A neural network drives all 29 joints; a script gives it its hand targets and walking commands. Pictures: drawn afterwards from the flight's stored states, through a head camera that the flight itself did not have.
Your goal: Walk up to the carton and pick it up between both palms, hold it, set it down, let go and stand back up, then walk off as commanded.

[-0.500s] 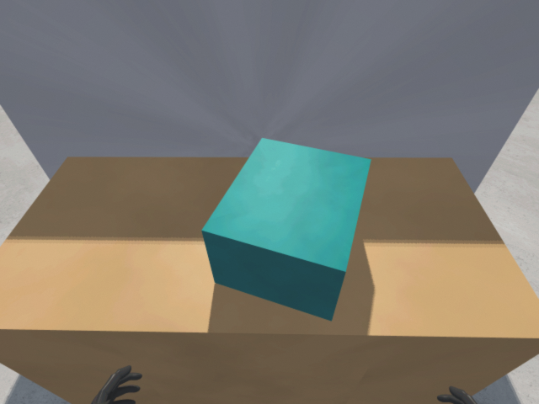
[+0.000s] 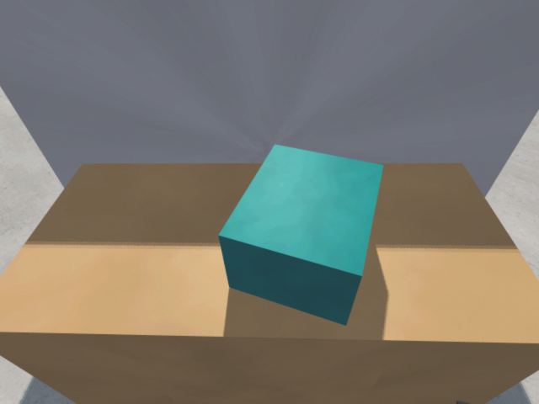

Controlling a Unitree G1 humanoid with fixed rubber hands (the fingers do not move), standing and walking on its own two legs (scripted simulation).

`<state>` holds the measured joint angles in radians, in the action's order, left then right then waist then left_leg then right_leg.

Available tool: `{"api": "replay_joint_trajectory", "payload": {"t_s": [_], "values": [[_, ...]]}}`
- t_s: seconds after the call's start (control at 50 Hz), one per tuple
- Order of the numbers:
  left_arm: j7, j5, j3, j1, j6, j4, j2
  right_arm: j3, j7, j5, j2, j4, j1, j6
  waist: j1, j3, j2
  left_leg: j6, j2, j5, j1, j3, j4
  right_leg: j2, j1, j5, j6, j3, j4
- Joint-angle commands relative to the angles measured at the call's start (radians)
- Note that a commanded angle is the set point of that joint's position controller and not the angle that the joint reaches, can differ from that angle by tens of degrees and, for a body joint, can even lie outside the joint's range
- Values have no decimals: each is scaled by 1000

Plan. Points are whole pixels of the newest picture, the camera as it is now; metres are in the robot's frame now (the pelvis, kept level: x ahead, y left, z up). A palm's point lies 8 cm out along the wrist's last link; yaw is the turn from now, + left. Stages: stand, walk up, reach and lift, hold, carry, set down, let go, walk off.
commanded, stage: stand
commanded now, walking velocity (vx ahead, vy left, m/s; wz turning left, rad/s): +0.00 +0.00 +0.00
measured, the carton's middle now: (306, 225) +0.48 -0.03 -0.03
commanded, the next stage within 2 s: walk off in 1.84 s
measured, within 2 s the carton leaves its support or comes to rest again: neither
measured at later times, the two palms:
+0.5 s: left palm out of the picture +0.06 +0.31 -0.11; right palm out of the picture +0.09 -0.29 -0.10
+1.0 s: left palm out of the picture +0.06 +0.31 -0.11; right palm out of the picture +0.08 -0.29 -0.11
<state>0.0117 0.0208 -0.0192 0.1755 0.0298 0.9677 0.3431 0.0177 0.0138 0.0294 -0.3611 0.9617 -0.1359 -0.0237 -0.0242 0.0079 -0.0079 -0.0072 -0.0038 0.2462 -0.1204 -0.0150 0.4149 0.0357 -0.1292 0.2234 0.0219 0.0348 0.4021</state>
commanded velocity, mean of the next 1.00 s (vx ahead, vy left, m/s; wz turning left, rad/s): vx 0.00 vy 0.00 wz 0.00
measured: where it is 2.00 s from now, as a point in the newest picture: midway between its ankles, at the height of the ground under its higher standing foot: outside the picture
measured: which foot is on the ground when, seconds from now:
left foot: down 0.00-1.00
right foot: down 0.00-1.00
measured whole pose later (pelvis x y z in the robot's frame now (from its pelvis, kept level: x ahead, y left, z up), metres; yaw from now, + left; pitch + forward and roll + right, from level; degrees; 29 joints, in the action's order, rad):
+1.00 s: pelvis -0.01 +0.01 +0.00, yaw +0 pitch -3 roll +0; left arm 0.00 0.01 -0.01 0.13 0.02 1.09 0.35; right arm 0.00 0.00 0.01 -0.38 1.07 -0.10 -0.02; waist -0.01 0.05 -0.01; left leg -0.02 0.01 0.19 -0.10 -0.02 0.35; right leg 0.05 -0.12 0.18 0.03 0.03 0.35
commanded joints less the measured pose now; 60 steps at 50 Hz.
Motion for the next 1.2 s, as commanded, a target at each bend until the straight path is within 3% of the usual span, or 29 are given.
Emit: {"api": "replay_joint_trajectory", "payload": {"t_s": [0.0, 0.04, 0.08, 0.16, 0.18, 0.2, 0.22, 0.24, 0.26, 0.38, 0.4, 0.44, 0.46, 0.5, 0.56, 0.6, 0.62, 0.64, 0.7, 0.84, 0.94, 0.96, 1.0, 1.02, 1.04, 1.08, 1.1, 1.12, 1.18], "values": [[-13, 1, -42, -57, 20, -47, 210, -46, -10, 0, -193, -47, 68, -19, 9, -10, 20, -43, -119, -205, -32, 102, -106, 88, 4, -165, -53, -80, -79], [-15, -4, -38, -37, 18, -33, 204, -51, -9, -4, -198, -37, 67, -20, 3, -1, -32, -49, -122, -185, -46, 112, -123, 91, 17, -154, -53, -85, -85], [-13, -6, -42, -41, 9, -19, 210, -51, -13, -5, -191, -33, 72, -24, -1, -15, 15, -50, -126, -195, -42, 117, -123, 94, 29, -163, -55, -78, -78], [-14, -6, -34, -54, 16, -8, 208, -53, -10, -6, -214, -13, 91, -16, -5, 3, -33, -41, -124, -172, -37, 116, -137, 95, 11, -117, -54, -81, -91], [-13, -2, -40, -54, 16, -5, 218, -50, -10, -7, -195, -10, 79, -15, 4, -5, 12, -41, -125, -154, -32, 111, -125, 89, 7, -102, -51, -84, -107], [-16, -4, -31, -45, 15, 5, 196, -56, -11, -6, -222, 1, 59, -16, 9, 15, -14, -44, -121, -152, -46, 118, -145, 89, 10, -120, -52, -87, -102], [-16, -4, -33, -49, 11, 16, 202, -55, -11, -7, -209, -2, 71, -21, 19, -8, 13, -44, -126, -144, -50, 119, -145, 91, 29, -124, -47, -83, -99], [-15, -5, -35, -53, 15, 16, 202, -57, -13, -9, -226, -1, 84, -21, -1, 22, -11, -38, -121, -159, -48, 115, -147, 96, 1, -111, -51, -95, -104], [-16, -6, -33, -61, 11, 7, 200, -57, -7, -11, -210, 3, 85, -18, 5, -1, 10, -41, -125, -153, -40, 120, -146, 93, 23, -118, -50, -83, -99], [-18, -12, -26, -64, 12, 30, 203, -57, -11, -8, -215, 14, 89, -16, 5, 2, -15, -43, -122, -147, -46, 116, -152, 95, 19, -116, -46, -90, -112], [-18, -8, -23, -68, 11, 34, 208, -59, -11, -13, -213, 19, 78, -14, 11, -7, 10, -37, -123, -136, -32, 124, -157, 92, 19, -97, -50, -85, -105], [-18, -1, -25, -71, 11, 37, 209, -60, -14, -6, -207, 20, 91, -15, 13, 14, -1, -42, -126, -115, -41, 123, -158, 95, 11, -95, -47, -83, -112], [-16, -8, -26, -52, 11, 41, 210, -60, -12, -8, -213, 25, 81, -11, 3, -8, -13, -41, -124, -130, -39, 123, -156, 98, 34, -119, -48, -87, -109], [-18, -8, -29, -58, 9, 48, 216, -60, -11, -10, -221, 33, 68, -11, 8, -13, 17, -39, -122, -182, -31, 113, -154, 101, 35, -144, -50, -84, -97], [-19, -11, -24, -60, 5, 54, 206, -59, -13, -17, -210, 32, 83, -17, 1, -2, -23, -39, -126, -169, -39, 120, -155, 103, 33, -135, -51, -93, -109], [-19, -12, -29, -64, 5, 60, 221, -54, -10, -13, -205, 36, 78, -13, 9, 0, 10, -33, -120, -152, -39, 121, -160, 100, 26, -113, -49, -98, -111], [-19, -6, -26, -73, 5, 57, 200, -59, -11, -15, -217, 36, 84, -12, 12, 9, -16, -28, -121, -163, -32, 114, -156, 101, 6, -118, -42, -87, -109], [-19, -7, -26, -70, 5, 55, 217, -57, -11, -12, -203, 40, 95, -10, 6, 25, 7, -33, -118, -141, -49, 123, -164, 95, 10, -101, -44, -83, -108], [-18, -7, -27, -57, 5, 66, 202, -61, -15, -12, -230, 43, 79, -12, 5, 1, -1, -37, -118, -92, -48, 125, -165, 98, 35, -100, -44, -83, -116], [-21, -8, -25, -67, 1, 72, 217, -55, -14, -13, -212, 46, 93, -15, 16, -1, 38, -34, -126, -164, -15, 126, -149, 102, 12, -116, -47, -83, -115], [-20, -9, -24, -77, 5, 62, 201, -57, -19, -19, -213, 55, 90, -12, 8, -18, 10, -35, -123, -209, -15, 111, -139, 114, 37, -175, -53, -93, -110], [-17, -8, -24, -82, 5, 70, 209, -56, -19, -17, -214, 56, 85, -11, 21, -37, 23, -35, -121, -191, -6, 110, -145, 107, 38, -153, -47, -90, -113], [-20, -8, -23, -75, 7, 68, 197, -57, -15, -20, -211, 61, 78, -8, 15, -17, 38, -28, -124, -162, -2, 115, -149, 105, 21, -140, -47, -92, -116], [-19, -11, -21, -83, 5, 73, 204, -55, -13, -14, -218, 59, 92, -2, 9, 1, 6, -35, -122, -165, -12, 114, -149, 110, 24, -125, -48, -94, -122], [-23, -11, -22, -86, 5, 74, 217, -54, -15, -17, -195, 58, 69, -2, 25, -28, 25, -34, -129, -186, 5, 119, -147, 111, 28, -123, -49, -87, -119], [-22, -7, -23, -90, 3, 70, 209, -56, -18, -17, -212, 52, 102, -7, 12, 10, 16, -27, -122, -160, -15, 112, -154, 104, 11, -110, -45, -94, -131], [-23, -6, -25, -103, 1, 71, 211, -56, -17, -20, -210, 56, 89, -6, 22, 3, 7, -23, -118, -138, -21, 116, -159, 102, 21, -100, -44, -93, -130], [-23, -13, -28, -80, 0, 74, 216, -58, -15, -13, -213, 63, 87, -4, 10, 2, 39, -31, -126, -136, -18, 120, -165, 108, 31, -108, -48, -88, -131], [-21, -10, -30, -85, 1, 73, 209, -57, -15, -16, -210, 53, 86, -10, 11, 1, 2, -31, -126, -185, -19, 117, -144, 108, 35, -144, -52, -85, -130]]}}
